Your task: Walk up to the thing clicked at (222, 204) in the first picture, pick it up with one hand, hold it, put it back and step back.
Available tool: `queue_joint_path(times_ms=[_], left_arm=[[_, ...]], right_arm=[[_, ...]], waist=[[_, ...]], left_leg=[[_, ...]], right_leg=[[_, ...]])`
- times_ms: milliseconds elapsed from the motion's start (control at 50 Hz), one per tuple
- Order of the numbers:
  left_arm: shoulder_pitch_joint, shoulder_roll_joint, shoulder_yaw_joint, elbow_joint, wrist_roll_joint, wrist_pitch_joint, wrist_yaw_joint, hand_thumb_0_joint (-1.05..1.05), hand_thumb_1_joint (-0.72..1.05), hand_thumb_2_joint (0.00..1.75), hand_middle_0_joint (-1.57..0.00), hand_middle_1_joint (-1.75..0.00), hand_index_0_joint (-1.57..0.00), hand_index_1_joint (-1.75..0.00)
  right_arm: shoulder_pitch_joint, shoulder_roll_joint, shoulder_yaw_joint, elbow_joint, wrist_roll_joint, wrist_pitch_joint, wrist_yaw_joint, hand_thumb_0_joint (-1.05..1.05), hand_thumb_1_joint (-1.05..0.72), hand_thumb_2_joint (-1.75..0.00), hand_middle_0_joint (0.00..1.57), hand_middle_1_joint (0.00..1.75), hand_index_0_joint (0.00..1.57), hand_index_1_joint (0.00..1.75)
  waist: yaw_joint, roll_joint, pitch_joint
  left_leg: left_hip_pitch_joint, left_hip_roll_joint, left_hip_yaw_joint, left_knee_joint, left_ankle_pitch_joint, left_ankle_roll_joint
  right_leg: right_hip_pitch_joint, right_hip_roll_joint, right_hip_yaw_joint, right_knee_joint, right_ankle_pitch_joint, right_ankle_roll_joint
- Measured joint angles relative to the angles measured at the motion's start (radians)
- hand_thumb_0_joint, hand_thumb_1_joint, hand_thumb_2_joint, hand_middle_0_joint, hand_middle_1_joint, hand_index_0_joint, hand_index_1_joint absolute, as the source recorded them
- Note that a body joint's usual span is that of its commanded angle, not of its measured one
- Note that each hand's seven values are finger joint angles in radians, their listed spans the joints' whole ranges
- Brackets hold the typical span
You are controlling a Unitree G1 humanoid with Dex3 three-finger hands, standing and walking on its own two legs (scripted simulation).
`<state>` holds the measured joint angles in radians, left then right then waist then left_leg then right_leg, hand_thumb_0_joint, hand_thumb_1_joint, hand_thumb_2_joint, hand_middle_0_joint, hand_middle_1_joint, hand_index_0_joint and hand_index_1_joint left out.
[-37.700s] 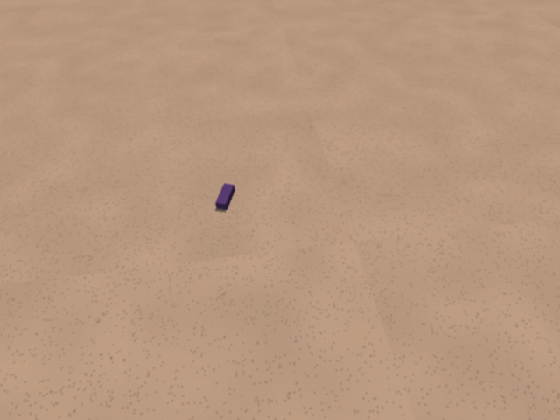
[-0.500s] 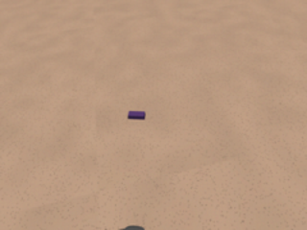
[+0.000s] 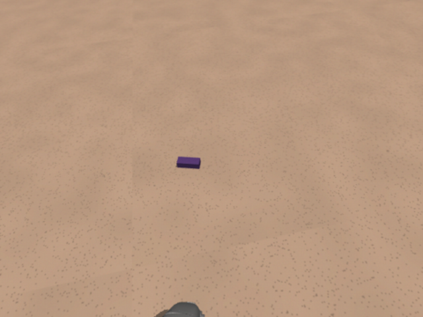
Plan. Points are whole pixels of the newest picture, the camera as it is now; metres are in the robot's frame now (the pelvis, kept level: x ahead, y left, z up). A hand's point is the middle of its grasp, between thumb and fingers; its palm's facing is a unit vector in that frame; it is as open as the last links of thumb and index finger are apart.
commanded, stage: step back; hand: left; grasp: from above
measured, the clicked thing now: (188, 162) +1.04 +0.27 -0.74
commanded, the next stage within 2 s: stand in 0.38 s
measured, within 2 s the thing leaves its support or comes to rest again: neither
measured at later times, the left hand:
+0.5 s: hand out of the picture +0.12 +0.28 -0.15, palm faces -0.01 -0.94 -0.35, open 7.3 cm
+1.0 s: hand out of the picture +0.10 +0.28 -0.14, palm faces -0.04 -0.94 -0.34, open 7.3 cm
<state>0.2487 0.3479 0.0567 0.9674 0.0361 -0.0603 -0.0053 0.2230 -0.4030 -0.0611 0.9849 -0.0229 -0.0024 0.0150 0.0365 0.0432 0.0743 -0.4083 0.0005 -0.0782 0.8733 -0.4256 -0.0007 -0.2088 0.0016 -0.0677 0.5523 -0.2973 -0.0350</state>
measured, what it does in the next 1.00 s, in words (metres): steps on the spot: left foot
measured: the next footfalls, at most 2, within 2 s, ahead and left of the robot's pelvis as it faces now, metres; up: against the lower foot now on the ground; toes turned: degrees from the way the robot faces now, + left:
left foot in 0.10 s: +0.11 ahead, +0.15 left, +0.00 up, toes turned +2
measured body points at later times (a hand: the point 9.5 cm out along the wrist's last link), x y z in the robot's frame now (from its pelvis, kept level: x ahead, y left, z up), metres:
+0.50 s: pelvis +0.03 +0.02 +0.01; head +0.04 +0.03 +0.45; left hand +0.12 +0.33 -0.12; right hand +0.15 -0.26 -0.12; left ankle +0.07 +0.15 -0.73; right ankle +0.00 -0.10 -0.73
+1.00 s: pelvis +0.03 +0.02 +0.01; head +0.04 +0.02 +0.46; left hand +0.10 +0.32 -0.12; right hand +0.10 -0.28 -0.12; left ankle +0.07 +0.15 -0.73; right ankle +0.00 -0.10 -0.73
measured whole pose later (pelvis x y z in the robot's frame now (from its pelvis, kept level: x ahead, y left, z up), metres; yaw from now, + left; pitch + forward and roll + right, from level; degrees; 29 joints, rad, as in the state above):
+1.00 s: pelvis +0.03 +0.02 +0.01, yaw -1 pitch -3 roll +0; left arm 0.11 0.35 0.00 1.15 0.01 -0.02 -0.01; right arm 0.09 -0.35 0.00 1.16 -0.01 -0.01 0.02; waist 0.00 0.01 0.06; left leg -0.18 0.04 0.03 0.35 -0.12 -0.02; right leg -0.07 -0.02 -0.02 0.33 -0.22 0.02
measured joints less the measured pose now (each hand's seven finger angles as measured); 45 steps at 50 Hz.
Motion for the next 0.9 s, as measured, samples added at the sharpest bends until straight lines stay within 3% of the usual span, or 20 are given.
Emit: queue_joint_path(times_ms=[60,120,160,240,400,640,900], left_arm=[[-0.009,0.007,-0.008,0.003,-0.007,0.009,0.003,0.0,0.9,0.9,-0.21,-0.3,-0.21,-0.3],[-0.028,0.016,-0.015,0.001,-0.018,0.027,0.008,0.0,0.9,0.9,-0.21,-0.3,-0.21,-0.3],[-0.048,0.021,-0.017,0.002,-0.03,0.042,0.012,0.0,0.9,0.9,-0.21,-0.3,-0.21,-0.3],[-0.081,0.028,-0.022,0.027,-0.031,0.053,0.016,0.0,0.91,0.9,-0.21,-0.3,-0.21,-0.3],[-0.117,0.018,-0.035,0.078,-0.028,0.036,0.013,0.0,0.91,0.9,-0.21,-0.3,-0.21,-0.3],[-0.162,0.002,-0.061,0.147,-0.03,0.034,0.0,0.0,0.91,0.9,-0.21,-0.3,-0.21,-0.3],[-0.14,0.003,-0.06,0.183,-0.026,0.037,-0.001,0.0,0.91,0.9,-0.21,-0.3,-0.21,-0.3]], right_arm=[[-0.015,0.002,0.002,0.004,0.001,-0.003,0.001,0.01,-0.91,-0.9,0.2,0.3,0.2,0.3],[-0.037,0.009,0.003,0.011,-0.001,-0.01,-0.006,0.01,-0.91,-0.9,0.2,0.3,0.2,0.3],[-0.061,0.025,0.01,0.018,-0.001,-0.01,-0.011,0.01,-0.91,-0.9,0.2,0.29,0.2,0.3],[-0.112,0.053,0.03,0.026,0.005,-0.003,-0.009,0.01,-0.9,-0.9,0.2,0.3,0.2,0.3],[-0.189,0.073,0.049,0.065,0.016,-0.004,-0.005,0.01,-0.9,-0.9,0.2,0.3,0.21,0.3],[-0.179,0.061,0.058,0.135,0.017,-0.016,0.004,0.01,-0.9,-0.9,0.2,0.3,0.21,0.3],[-0.138,0.054,0.054,0.175,0.016,-0.011,0.004,0.01,-0.9,-0.9,0.2,0.3,0.2,0.3]], waist=[[-0.001,-0.013,0.013],[-0.009,-0.027,0.028],[-0.001,-0.049,0.039],[-0.005,-0.044,0.031],[-0.018,-0.036,0.006],[-0.026,-0.039,-0.003],[-0.039,-0.038,-0.008]], left_leg=[[0.032,0.026,0.043,-0.149,0.056,-0.003],[0.083,0.025,0.075,-0.28,0.218,-0.004],[0.077,0.016,0.093,-0.254,0.195,-0.01],[0.063,0.041,0.091,-0.218,0.158,-0.012],[0.109,0.048,0.098,-0.291,0.184,-0.013],[0.208,0.032,0.106,-0.471,0.275,-0.011],[0.228,0.035,0.108,-0.524,0.304,-0.015]], right_leg=[[0.0,-0.018,-0.001,0.026,-0.026,0.01],[-0.022,-0.04,-0.002,0.106,-0.08,0.028],[-0.036,-0.051,0.019,0.14,-0.095,0.035],[-0.023,-0.02,0.035,0.107,-0.088,0.039],[0.032,-0.012,0.039,0.004,-0.04,0.044],[0.125,-0.024,0.041,-0.167,0.047,0.054],[0.141,-0.02,0.043,-0.216,0.076,0.052]])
